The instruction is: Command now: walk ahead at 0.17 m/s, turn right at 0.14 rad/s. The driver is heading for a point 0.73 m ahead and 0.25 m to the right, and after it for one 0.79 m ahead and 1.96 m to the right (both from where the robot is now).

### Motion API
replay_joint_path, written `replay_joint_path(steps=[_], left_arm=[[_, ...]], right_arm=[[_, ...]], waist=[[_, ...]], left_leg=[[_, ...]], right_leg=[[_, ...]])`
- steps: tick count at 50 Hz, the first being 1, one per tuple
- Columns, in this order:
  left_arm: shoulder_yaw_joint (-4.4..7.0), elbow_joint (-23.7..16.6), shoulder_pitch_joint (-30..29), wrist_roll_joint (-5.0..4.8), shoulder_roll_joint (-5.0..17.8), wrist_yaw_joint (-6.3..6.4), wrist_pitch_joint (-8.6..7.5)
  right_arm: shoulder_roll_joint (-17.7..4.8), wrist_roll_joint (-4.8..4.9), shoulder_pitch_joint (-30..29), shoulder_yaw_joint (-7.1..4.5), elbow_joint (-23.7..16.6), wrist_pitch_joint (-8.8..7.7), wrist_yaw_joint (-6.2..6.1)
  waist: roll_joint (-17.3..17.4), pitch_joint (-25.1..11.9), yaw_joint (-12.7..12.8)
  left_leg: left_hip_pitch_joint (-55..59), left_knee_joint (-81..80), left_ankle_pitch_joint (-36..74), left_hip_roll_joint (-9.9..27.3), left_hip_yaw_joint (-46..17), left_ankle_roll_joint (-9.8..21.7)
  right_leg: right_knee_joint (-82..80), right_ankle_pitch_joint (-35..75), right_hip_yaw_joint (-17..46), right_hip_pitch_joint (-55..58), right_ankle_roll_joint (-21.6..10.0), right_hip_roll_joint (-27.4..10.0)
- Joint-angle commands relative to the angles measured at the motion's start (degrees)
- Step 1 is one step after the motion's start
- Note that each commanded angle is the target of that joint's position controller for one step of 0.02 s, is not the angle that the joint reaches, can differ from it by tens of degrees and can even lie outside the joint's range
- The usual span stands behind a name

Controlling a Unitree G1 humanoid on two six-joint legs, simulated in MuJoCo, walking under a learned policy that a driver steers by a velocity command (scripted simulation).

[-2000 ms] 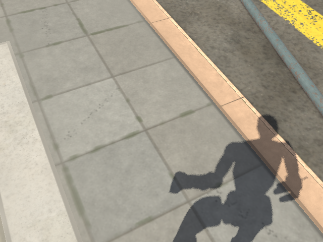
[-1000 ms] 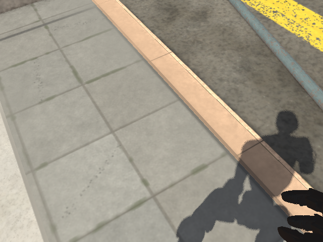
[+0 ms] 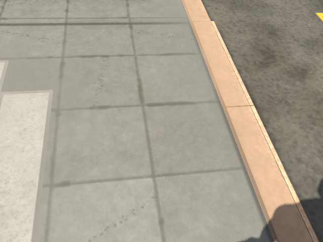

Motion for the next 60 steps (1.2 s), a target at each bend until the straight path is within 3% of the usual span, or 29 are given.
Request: replay_joint_path(steps=[1, 4, 12, 18, 22, 24, 26, 28, 29, 30, 31, 32, 33, 34, 35, 37, 40, 43, 46, 48, 50, 52, 53, 54, 55, 56, 57, 58, 60], left_arm=[[2.03, -0.79, 2.13, 0.71, 7.49, -1.42, -0.70], [2.53, -1.49, -0.83, 0.31, 6.12, -2.73, -1.11], [2.53, -3.03, -3.82, 0.87, 1.83, -3.79, -1.77], [1.91, -6.08, -8.89, 0.85, 0.77, -5.04, -1.71], [0.77, -8.93, -15.88, 0.65, 0.06, -5.91, -2.22], [0.02, -10.43, -18.57, 0.52, -0.87, -5.87, -2.60], [-0.06, -10.40, -16.09, -0.09, -0.63, -5.03, -2.87], [1.21, -7.70, -3.59, -0.84, 2.15, -3.79, -3.07], [2.74, -5.32, 5.69, -0.92, 5.15, -2.91, -3.55], [4.72, -1.32, 15.06, -0.33, 8.46, -1.66, -3.73], [6.18, -2.13, 7.85, -0.35, 14.91, -0.81, -2.96], [6.23, -4.47, 8.59, 0.74, 17.17, -1.32, -2.63], [5.53, -2.68, 9.74, 1.25, 14.17, -0.58, -2.90], [4.79, -1.48, 9.13, 1.45, 11.29, 0.00, -3.90], [3.73, -1.87, 5.63, 1.68, 8.22, 0.29, -5.21], [1.84, -2.37, 1.42, 1.25, 3.88, 0.39, -7.51], [1.42, -0.25, 5.08, 0.63, 3.59, -0.49, -9.93], [0.66, 0.98, 8.79, 0.16, 2.20, -1.00, -10.82], [-0.81, 1.65, 9.59, -0.15, 0.97, -0.15, -11.31], [-1.14, 1.75, 8.87, -0.11, 2.26, 0.72, -11.68], [-0.78, 2.32, 8.35, -0.27, 4.89, 2.67, -11.53], [-0.04, 2.98, 6.24, 0.64, 8.38, 4.29, -9.73], [0.63, 2.24, 1.44, 1.79, 10.08, 4.33, -8.54], [1.38, 1.78, -5.59, 1.42, 10.20, 3.52, -7.66], [-2.70, -1.41, -5.90, 2.10, -4.69, 1.39, -9.50], [-3.47, -4.30, 6.65, -2.93, -6.63, 0.50, -10.87], [-2.97, -3.48, 2.98, -1.59, 0.26, 0.17, -11.13], [-2.16, -2.82, 2.79, -1.13, 2.84, -0.22, -10.41], [-2.48, -1.88, 2.75, 0.80, 1.05, -1.20, -7.26]], right_arm=[[-9.22, 0.32, 3.17, -1.96, -1.06, -1.44, -1.13], [-9.79, 0.49, 5.76, -2.30, 0.59, -2.79, -1.24], [-7.10, 0.58, 9.37, -2.56, 4.19, -6.98, -1.83], [-6.66, -0.09, 12.41, -2.95, 7.04, -8.67, -1.28], [-6.54, -0.58, 14.75, -3.10, 9.18, -9.38, -1.15], [-7.06, -0.55, 16.02, -3.12, 10.35, -9.14, -1.11], [-9.25, -0.09, 15.40, -3.28, 10.55, -8.56, -1.25], [-13.81, -0.07, 14.30, -4.34, 9.88, -6.68, -1.28], [-15.52, 0.49, 13.08, -4.87, 8.90, -5.97, -0.63], [-14.47, 0.38, 12.36, -4.67, 8.30, -5.94, -0.01], [-4.20, 1.00, 11.37, -2.53, 3.88, -6.61, 1.24], [-6.07, 0.84, 5.94, -2.14, -1.82, -8.63, 1.06], [-6.96, 1.29, 2.53, -2.02, -1.73, -9.58, 0.84], [-6.18, 2.03, 6.56, -1.60, 0.36, -9.85, 0.43], [-5.72, 1.32, 7.23, -1.34, 1.62, -9.41, 0.25], [-4.82, 0.48, 12.22, -1.06, 4.79, -6.95, 1.28], [-3.67, 1.87, 8.27, -1.22, 4.99, -4.50, 2.50], [-3.11, 2.53, -0.08, -0.98, 2.92, -4.98, 2.75], [-2.26, 2.42, -4.60, -0.23, 1.53, -5.97, 3.51], [-2.44, 2.41, -3.53, 0.09, 2.16, -6.31, 3.90], [-4.68, 1.93, 1.44, -0.37, 3.83, -5.81, 3.58], [-9.43, 1.31, 14.84, -2.23, 7.66, -4.81, 2.43], [-12.09, 1.50, 27.72, -3.73, 11.24, -4.35, 1.36], [-13.47, 1.57, 38.28, -5.04, 13.71, -4.17, 0.23], [-10.44, 0.46, 34.48, -3.47, 15.03, -4.37, 0.04], [-10.65, -2.01, 23.50, -3.45, 10.82, -5.76, 0.19], [-6.25, -1.33, 18.64, -3.38, 9.50, -6.07, 0.35], [-3.47, -0.78, 14.86, -2.71, 9.56, -6.70, 0.30], [-3.43, -0.21, 12.44, -1.80, 10.05, -9.07, -0.05]], waist=[[12.70, -3.02, -3.75], [9.99, 1.69, -4.86], [6.43, 3.10, -4.37], [6.43, 6.00, -3.62], [5.68, 9.49, -4.54], [5.35, 10.17, -4.57], [6.39, 5.98, -1.91], [9.21, -1.97, 5.00], [9.13, -6.92, 9.05], [5.82, -11.60, 12.27], [-11.33, -8.33, 4.38], [-3.95, -15.89, 4.65], [2.52, -11.12, 4.86], [5.21, -5.08, 1.43], [7.98, -3.91, -1.05], [6.72, -1.88, -4.99], [4.94, 3.98, -4.07], [1.32, 6.99, -0.99], [0.63, 5.76, -0.57], [-0.10, 3.23, -1.97], [-3.28, -0.90, -5.62], [-4.02, -5.45, -13.85], [-3.49, -7.92, -21.03], [2.32, -9.21, -28.33], [17.87, -7.59, -17.91], [18.24, -14.66, -7.49], [5.80, -7.72, -7.73], [-0.01, -0.30, -4.42], [-3.77, 5.42, -1.06]], left_leg=[[8.14, -20.38, -6.29, 14.17, -9.73, 4.91], [16.60, -24.83, -18.29, 17.67, -12.66, 2.95], [19.00, -25.77, -14.38, 20.40, -3.70, 4.21], [18.47, -26.19, -10.10, 20.66, 3.93, 3.62], [18.67, -27.41, -2.08, 18.96, 11.97, 2.21], [20.17, -25.34, 12.32, 18.09, 16.41, 1.73], [20.98, -17.30, 47.97, 17.42, 20.06, 0.95], [21.13, 1.01, 71.85, 19.38, 19.86, 1.35], [15.09, 15.28, 69.74, 20.08, 18.07, 1.76], [2.23, 33.90, 49.91, 17.22, 16.40, 0.13], [-25.12, 57.57, -8.79, 3.53, 12.79, -4.23], [-33.40, 64.01, -8.32, 0.55, -2.01, -4.62], [-35.68, 61.40, -2.68, 4.18, -3.93, -3.43], [-33.00, 57.97, -0.35, 6.94, -3.41, -2.29], [-28.76, 54.30, 0.94, 9.28, -4.42, -1.62], [-21.76, 49.72, 3.52, 11.35, -6.36, -1.23], [-26.72, 43.14, 7.71, 9.63, -7.89, -0.85], [-29.06, 30.04, 16.31, 5.40, -3.58, 0.71], [-26.69, 18.44, 23.89, 2.65, 3.79, 2.56], [-20.23, 11.86, 27.01, -0.34, 8.06, 3.67], [-11.63, 8.95, 25.42, -3.73, 8.79, 4.61], [1.86, 7.44, 16.06, -7.15, 6.63, 6.13], [10.42, 4.27, 11.60, -4.27, 1.66, 8.96], [19.07, -3.78, 8.33, 1.36, -4.31, 13.72], [27.45, 9.17, 10.13, 7.77, -10.91, 10.04], [32.48, -2.81, -3.53, 19.29, -40.09, 18.82], [22.58, -15.27, -21.95, 19.59, -39.81, 16.50], [11.78, -18.95, -23.87, 20.00, -34.74, 14.47], [-2.87, -22.03, -15.59, 16.03, -23.23, 9.37]], right_leg=[[8.09, 3.02, 3.69, -4.88, -1.22, 2.20], [7.90, 6.51, 5.69, -16.69, -2.24, 1.71], [11.62, 12.24, 3.64, -26.83, -1.19, -2.17], [11.45, 17.36, 2.09, -31.41, -4.24, -4.66], [4.14, 18.30, -2.90, -28.55, -8.33, -5.40], [-0.97, 16.51, -6.47, -24.53, -10.73, -4.22], [-4.64, 13.29, -11.52, -12.70, -13.62, 0.89], [-4.32, 4.91, -12.62, 2.12, -15.43, 6.30], [-6.85, 1.85, -11.02, 15.24, -16.55, 8.81], [-12.14, -0.77, -4.16, 32.90, -17.53, 9.37], [-24.47, -16.47, 27.29, 41.88, -23.27, -4.75], [-35.58, -18.08, 48.95, 45.49, -26.32, -12.44], [-39.28, -13.34, 44.15, 41.68, -23.14, -14.15], [-38.71, -7.09, 37.61, 32.55, -20.87, -13.80], [-38.13, -3.20, 31.14, 25.37, -18.18, -11.26], [-40.69, 0.53, 21.51, 14.76, -14.77, -7.81], [-44.03, 11.84, 10.53, 12.52, -8.83, -4.83], [-45.91, 32.64, -1.03, 15.33, -3.52, -0.51], [-47.09, 51.58, -7.12, 20.83, -1.15, -0.55], [-46.11, 69.04, -9.92, 24.99, 0.04, -1.88], [-39.91, 87.11, -10.20, 29.84, 0.48, -4.94], [-23.32, 96.97, -8.13, 30.83, -1.12, -7.89], [-5.96, 93.76, -6.59, 27.72, -2.66, -7.89], [26.31, 62.05, -7.68, 19.26, -4.67, 0.71], [44.49, -7.28, 2.72, -4.16, -9.25, 10.07], [47.18, -5.48, 14.91, -17.68, -9.75, 10.61], [41.18, 3.83, 10.83, -19.45, -10.97, 4.63], [35.49, 7.76, 9.30, -17.19, -10.65, 1.42], [27.35, 9.31, 10.08, -9.38, -7.77, -2.23]])
Velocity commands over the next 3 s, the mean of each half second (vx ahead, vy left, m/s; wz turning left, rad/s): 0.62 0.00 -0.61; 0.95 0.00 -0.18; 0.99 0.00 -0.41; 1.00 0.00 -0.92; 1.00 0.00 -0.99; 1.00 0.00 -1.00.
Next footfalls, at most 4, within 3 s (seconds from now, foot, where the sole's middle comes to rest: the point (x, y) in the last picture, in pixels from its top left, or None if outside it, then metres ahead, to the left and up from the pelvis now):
0.60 right None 0.35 -0.25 -0.77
1.08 left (247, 191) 0.76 -0.40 -0.77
1.56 right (297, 157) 1.06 -0.75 -0.88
1.92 left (314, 106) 1.48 -0.97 -0.88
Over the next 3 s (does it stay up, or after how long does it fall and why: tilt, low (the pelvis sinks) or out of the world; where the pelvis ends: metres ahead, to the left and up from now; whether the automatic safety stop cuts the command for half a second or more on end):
stays up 1.33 -1.79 -0.11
